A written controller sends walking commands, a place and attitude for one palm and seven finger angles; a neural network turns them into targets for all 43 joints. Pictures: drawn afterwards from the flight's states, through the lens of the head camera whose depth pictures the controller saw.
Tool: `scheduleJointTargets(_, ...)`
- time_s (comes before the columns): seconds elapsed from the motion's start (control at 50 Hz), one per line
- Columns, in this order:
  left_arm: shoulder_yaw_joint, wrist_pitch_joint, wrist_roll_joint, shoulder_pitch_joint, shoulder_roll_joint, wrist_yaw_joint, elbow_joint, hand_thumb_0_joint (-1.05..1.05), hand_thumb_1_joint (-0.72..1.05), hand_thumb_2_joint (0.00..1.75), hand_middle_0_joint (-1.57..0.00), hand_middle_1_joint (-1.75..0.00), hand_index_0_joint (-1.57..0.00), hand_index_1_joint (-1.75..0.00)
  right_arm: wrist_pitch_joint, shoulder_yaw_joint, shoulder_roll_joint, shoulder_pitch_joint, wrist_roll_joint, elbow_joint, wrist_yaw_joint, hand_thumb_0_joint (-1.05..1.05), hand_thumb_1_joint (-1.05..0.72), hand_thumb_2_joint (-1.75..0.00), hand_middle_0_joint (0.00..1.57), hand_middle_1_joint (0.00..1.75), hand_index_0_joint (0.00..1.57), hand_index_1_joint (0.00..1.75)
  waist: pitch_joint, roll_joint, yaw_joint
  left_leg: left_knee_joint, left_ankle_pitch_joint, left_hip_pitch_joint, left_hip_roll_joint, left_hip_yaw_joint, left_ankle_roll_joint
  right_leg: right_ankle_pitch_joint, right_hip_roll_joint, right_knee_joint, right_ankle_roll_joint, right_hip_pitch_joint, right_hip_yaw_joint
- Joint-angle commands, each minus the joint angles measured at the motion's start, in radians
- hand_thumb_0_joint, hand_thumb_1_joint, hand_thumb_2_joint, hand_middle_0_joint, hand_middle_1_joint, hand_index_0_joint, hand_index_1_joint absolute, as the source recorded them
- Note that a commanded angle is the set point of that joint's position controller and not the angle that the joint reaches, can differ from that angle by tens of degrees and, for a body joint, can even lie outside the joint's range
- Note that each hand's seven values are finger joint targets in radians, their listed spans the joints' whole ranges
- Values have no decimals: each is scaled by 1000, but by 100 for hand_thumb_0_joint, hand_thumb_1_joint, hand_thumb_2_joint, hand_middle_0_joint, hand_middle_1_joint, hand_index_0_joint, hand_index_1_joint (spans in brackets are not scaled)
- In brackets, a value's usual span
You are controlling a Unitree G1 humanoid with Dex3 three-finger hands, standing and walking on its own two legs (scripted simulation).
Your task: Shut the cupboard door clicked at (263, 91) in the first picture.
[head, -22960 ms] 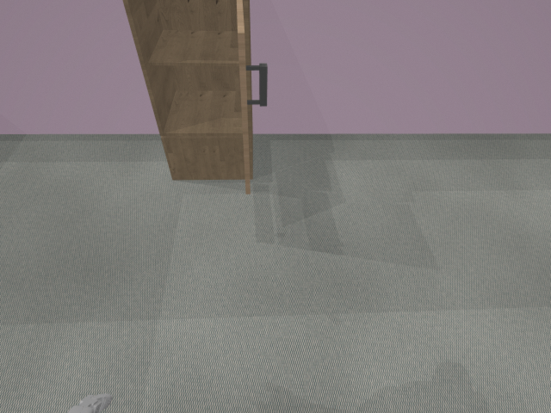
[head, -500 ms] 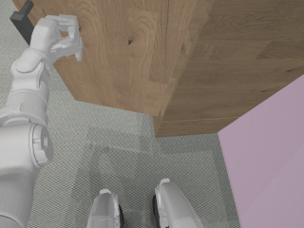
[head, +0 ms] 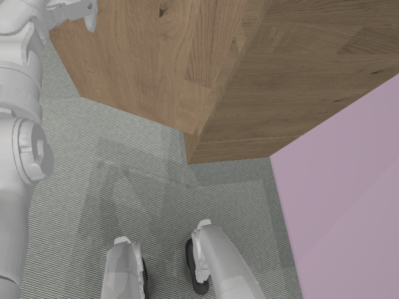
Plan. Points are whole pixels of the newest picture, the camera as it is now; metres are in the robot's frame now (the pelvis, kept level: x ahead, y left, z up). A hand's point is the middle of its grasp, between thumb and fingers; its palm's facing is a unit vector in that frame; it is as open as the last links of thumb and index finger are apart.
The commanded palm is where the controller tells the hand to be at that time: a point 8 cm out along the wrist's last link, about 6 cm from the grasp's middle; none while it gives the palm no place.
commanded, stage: pull the fist back off the door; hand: left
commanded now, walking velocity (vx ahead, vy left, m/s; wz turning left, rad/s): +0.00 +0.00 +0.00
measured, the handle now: out of the picture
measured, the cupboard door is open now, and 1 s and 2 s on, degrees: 66 59 59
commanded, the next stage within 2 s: draw the hand back to the body in 0.96 s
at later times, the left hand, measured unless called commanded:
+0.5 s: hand (109, 5) +0.61 +0.06 +0.09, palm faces +0.01 -1.00 +0.00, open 3.1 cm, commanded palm +0.57 +0.10 +0.11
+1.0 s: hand (116, 44) +0.52 +0.06 +0.10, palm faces -0.03 -1.00 -0.07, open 3.1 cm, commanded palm +0.51 +0.12 +0.11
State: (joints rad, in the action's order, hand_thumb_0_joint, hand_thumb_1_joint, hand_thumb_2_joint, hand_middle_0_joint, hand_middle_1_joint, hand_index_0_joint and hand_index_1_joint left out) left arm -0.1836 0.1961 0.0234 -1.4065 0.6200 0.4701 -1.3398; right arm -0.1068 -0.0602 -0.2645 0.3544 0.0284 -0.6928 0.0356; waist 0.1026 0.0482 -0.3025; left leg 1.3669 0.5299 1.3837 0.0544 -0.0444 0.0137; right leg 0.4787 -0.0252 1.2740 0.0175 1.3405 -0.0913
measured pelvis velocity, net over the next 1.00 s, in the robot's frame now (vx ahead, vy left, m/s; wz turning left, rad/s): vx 0.04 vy -0.01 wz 0.05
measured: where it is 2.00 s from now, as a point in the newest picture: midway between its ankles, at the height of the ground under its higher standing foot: (170, 284)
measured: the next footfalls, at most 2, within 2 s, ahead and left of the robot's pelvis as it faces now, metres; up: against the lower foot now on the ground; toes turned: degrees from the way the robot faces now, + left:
none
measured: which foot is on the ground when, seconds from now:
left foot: down 0.00-1.00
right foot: down 0.00-1.00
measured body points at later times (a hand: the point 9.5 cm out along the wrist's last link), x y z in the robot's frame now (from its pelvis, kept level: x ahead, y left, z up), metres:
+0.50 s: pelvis +0.02 +0.00 +0.03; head +0.21 +0.01 +0.44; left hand +0.60 +0.12 +0.09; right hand -0.04 -0.22 -0.08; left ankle +0.04 +0.11 -0.60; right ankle +0.05 -0.12 -0.60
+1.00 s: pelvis +0.04 -0.01 +0.05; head +0.17 -0.01 +0.48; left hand +0.52 +0.11 +0.11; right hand +0.11 -0.28 -0.08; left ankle +0.04 +0.11 -0.60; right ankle +0.05 -0.12 -0.60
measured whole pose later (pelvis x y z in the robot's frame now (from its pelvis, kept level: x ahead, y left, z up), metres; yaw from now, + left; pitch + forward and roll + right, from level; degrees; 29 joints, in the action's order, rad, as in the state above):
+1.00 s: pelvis +0.04 -0.01 +0.05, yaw +3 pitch +24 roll -1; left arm -0.14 0.52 -0.02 -0.82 0.15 -0.11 -1.03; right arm 0.03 0.04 -0.25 0.30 0.05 -0.63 -0.06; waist 0.15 0.04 -0.15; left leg 1.14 0.52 1.03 0.03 -0.01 -0.01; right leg 0.51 0.00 1.12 0.03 1.03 -0.05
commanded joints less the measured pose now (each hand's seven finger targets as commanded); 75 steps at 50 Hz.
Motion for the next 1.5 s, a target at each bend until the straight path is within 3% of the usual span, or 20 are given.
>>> scheduleJointTargets(0.0,5,48,7,-614,45,8,204,0,90,90,-130,-150,-130,-150,-15,72,-208,238,-2,-5,13,0,-90,-90,20,30,20,30,604,247,-103,-108,-324,-606,-24,-64,41,-172,-39,-167,23,-109,22)
scheduleJointTargets(0.06,8,42,-1,-642,47,5,195,0,90,90,-130,-150,-130,-150,-17,69,-209,250,1,-11,13,0,-90,-90,20,30,20,30,602,256,-116,-109,-332,-621,-20,-74,41,-173,-41,-155,24,-79,10)
scheduleJointTargets(0.08,-202,26,65,-633,94,-198,228,0,90,90,-130,-150,-130,-150,-19,53,-190,320,27,33,3,0,-90,-90,20,30,20,30,613,286,-59,-138,-296,-561,-1,-89,29,-160,-27,-160,20,-105,22)
scheduleJointTargets(0.16,-187,28,9,-537,-43,-482,200,0,90,90,-130,-150,-130,-150,0,66,-176,331,63,46,-61,0,-90,-90,20,30,20,30,595,217,-57,-164,-286,-548,1,-111,12,-147,-19,-145,2,-100,7)
scheduleJointTargets(0.2,-197,94,-58,-530,-38,-615,308,0,90,90,-130,-150,-130,-150,7,75,-163,341,87,62,-94,0,-90,-90,20,30,20,30,677,261,-28,-154,-360,-589,-4,-96,2,-187,-17,-138,1,-134,11)
scheduleJointTargets(0.24,-159,161,-149,-482,-27,-667,338,0,90,90,-130,-150,-130,-150,21,88,-166,351,96,61,-124,0,-90,-90,20,30,20,30,744,281,-19,-145,-456,-653,-3,-94,-9,-233,-17,-130,5,-149,11)
scheduleJointTargets(0.3,-102,193,-197,-437,-49,-640,331,0,90,90,-130,-150,-130,-150,60,102,-167,365,86,60,-146,0,-90,-90,20,30,20,30,722,238,-26,-177,-443,-653,-10,-75,-4,-264,-22,-168,6,-244,18)
scheduleJointTargets(0.44,-217,182,-53,-331,4,-558,344,0,90,90,-130,-150,-130,-150,92,97,-160,334,48,90,-112,0,-90,-90,20,30,20,30,680,123,21,-249,-364,-564,-34,-23,15,-325,-25,-242,-3,-476,51)
scheduleJointTargets(0.54,-162,288,-62,-74,-110,-565,369,0,90,90,-130,-150,-130,-150,93,108,-136,311,51,97,-124,0,-90,-90,20,30,20,30,619,111,73,-263,-471,-600,-39,10,9,-454,-20,-245,2,-526,55)
scheduleJointTargets(0.66,-39,260,-25,98,-290,-514,322,0,90,90,-130,-150,-130,-150,132,133,-139,279,27,105,-125,0,-90,-90,20,30,20,30,484,-2,67,-299,-409,-571,-53,39,13,-456,-15,-294,-2,-560,61)
scheduleJointTargets(0.74,-18,323,30,15,-328,-521,509,0,90,90,-130,-150,-130,-150,128,142,-131,231,21,108,-109,0,-90,-90,20,30,20,30,540,61,81,-302,-440,-676,-55,31,9,-468,-8,-292,-1,-552,61)
scheduleJointTargets(0.84,-3,436,3,68,-310,-564,695,0,90,90,-130,-150,-130,-150,111,153,-119,185,23,95,-99,0,-90,-90,20,30,20,30,681,125,122,-283,-587,-810,-50,17,-1,-561,1,-248,2,-579,65)
scheduleJointTargets(0.94,48,375,-61,105,-354,-591,477,0,90,90,-130,-150,-130,-150,132,146,-118,156,18,74,-90,0,-90,-90,20,30,20,30,480,-15,77,-305,-404,-654,-57,30,8,-455,6,-277,-11,-549,65)
scheduleJointTargets(1.0,5,317,-34,95,-325,-597,365,0,90,90,-130,-150,-130,-150,143,134,-125,130,11,89,-78,0,-90,-90,20,30,20,30,419,-89,76,-325,-272,-545,-71,42,15,-367,6,-314,-13,-593,81)
scheduleJointTargets(1.06,-61,329,7,64,-278,-588,388,0,90,90,-130,-150,-130,-150,133,124,-122,114,15,102,-68,0,-90,-90,20,30,20,30,499,-66,103,-317,-296,-542,-77,43,16,-397,10,-299,-10,-640,92)
scheduleJointTargets(1.14,-110,394,28,262,-203,-533,630,0,90,90,-130,-150,-130,-150,122,124,-110,96,5,165,-68,0,-90,-90,20,30,20,30,726,15,213,-352,-457,-677,-75,59,7,-579,12,-278,-1,-814,104)
scheduleJointTargets(1.22,-23,319,35,533,-274,-471,745,0,90,90,-130,-150,-130,-150,131,127,-104,90,-28,210,-68,0,-90,-90,20,30,20,30,604,-54,227,-438,-443,-707,-68,79,15,-591,3,-363,-4,-896,95)
scheduleJointTargets(1.3,26,204,131,618,-333,-431,890,0,90,90,-130,-150,-130,-150,131,127,-111,51,-64,231,-41,0,-90,-90,20,30,20,30,422,-176,206,-528,-320,-734,-70,92,23,-472,4,-505,-23,-937,94)
scheduleJointTargets(1.4,63,225,145,626,-330,-426,1028,0,90,90,-130,-150,-130,-150,88,108,-100,-23,-73,212,-6,0,-90,-90,20,30,20,30,250,-91,210,-605,-223,-835,-67,76,26,-278,9,-585,-16,-868,88)
scheduleJointTargets(1.48,67,233,119,780,-306,-411,1067,0,90,90,-127,-147,-127,-147,67,99,-95,-69,-73,221,-7,0,-90,-90,20,30,20,30,224,9,250,-652,-224,-908,-66,68,20,-257,12,-590,-2,-876,76)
